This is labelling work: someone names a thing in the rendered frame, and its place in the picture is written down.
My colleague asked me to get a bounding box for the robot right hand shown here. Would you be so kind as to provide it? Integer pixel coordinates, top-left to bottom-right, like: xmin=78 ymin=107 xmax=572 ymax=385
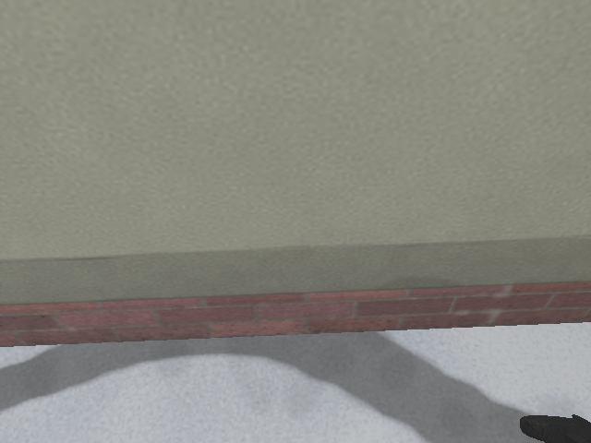
xmin=520 ymin=414 xmax=591 ymax=443

